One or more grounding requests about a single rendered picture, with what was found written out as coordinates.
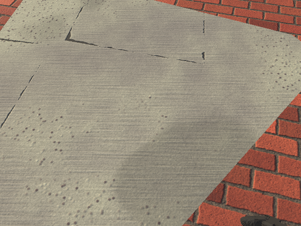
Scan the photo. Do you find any robot right hand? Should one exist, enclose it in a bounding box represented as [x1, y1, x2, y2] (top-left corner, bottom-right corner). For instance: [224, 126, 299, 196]
[240, 215, 288, 226]

